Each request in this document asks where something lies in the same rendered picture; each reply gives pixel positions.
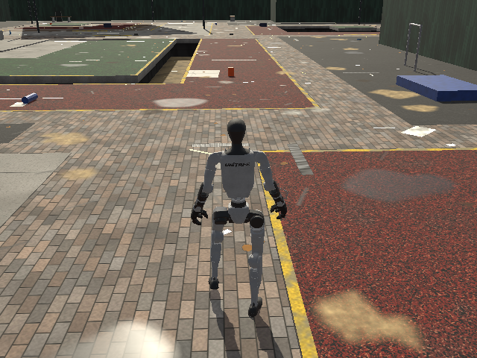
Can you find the robot left hand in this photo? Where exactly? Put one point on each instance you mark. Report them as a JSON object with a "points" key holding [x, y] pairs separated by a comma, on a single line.
{"points": [[194, 216]]}

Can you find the right robot forearm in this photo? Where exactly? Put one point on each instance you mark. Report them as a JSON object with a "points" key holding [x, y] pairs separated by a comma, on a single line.
{"points": [[276, 195]]}

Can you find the right robot thigh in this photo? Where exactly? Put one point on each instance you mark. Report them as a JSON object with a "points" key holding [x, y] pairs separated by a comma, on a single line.
{"points": [[257, 233]]}

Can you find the robot left upper arm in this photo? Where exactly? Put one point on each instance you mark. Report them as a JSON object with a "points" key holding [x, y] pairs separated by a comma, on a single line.
{"points": [[213, 159]]}

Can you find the right robot foot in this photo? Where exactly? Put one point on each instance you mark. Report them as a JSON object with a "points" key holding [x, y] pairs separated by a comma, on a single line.
{"points": [[254, 310]]}

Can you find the left robot forearm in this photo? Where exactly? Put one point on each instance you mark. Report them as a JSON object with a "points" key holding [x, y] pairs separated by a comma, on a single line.
{"points": [[201, 199]]}

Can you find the robot right hand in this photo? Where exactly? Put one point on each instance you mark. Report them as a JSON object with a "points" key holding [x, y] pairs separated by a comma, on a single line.
{"points": [[283, 210]]}

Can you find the robot right upper arm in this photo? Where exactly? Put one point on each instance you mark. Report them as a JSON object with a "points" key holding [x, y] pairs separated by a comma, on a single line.
{"points": [[265, 169]]}

